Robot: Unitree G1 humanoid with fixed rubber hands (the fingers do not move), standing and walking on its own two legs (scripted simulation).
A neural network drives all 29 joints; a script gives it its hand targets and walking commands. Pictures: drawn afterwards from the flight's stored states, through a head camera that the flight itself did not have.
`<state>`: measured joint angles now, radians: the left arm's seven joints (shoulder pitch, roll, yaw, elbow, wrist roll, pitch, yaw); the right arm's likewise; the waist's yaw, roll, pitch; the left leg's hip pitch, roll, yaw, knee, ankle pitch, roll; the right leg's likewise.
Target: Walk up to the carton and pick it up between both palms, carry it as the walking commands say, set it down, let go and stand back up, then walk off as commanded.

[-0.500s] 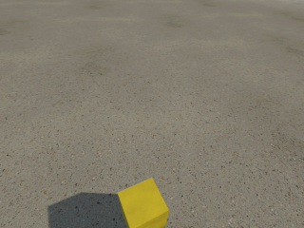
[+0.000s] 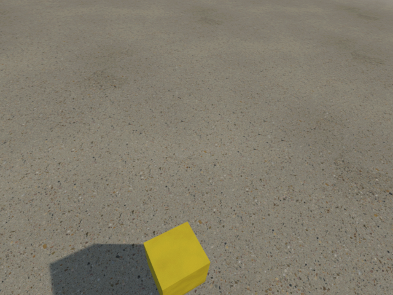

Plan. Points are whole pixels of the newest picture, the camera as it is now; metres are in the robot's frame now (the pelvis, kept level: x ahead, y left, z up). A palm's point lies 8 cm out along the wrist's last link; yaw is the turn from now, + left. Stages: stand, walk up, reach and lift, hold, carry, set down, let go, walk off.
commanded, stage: walk up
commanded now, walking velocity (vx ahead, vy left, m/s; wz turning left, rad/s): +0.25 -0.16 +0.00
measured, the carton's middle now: (176, 263) +0.43 +0.06 -0.65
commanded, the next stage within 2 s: none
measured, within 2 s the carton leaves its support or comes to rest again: neither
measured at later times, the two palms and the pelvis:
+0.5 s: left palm out of the picture +0.06 +0.16 -0.15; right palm out of the picture +0.03 -0.28 -0.14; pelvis +0.04 -0.06 +0.00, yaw +2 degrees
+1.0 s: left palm out of the picture +0.04 +0.15 -0.15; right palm out of the picture +0.07 -0.27 -0.14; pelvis +0.07 -0.06 +0.00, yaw +1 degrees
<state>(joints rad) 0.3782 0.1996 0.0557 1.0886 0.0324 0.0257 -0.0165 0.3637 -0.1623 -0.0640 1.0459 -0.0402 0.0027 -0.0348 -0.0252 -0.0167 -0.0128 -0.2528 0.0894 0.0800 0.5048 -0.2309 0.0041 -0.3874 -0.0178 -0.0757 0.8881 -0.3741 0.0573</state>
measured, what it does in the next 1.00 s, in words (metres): steps on the spot: right foot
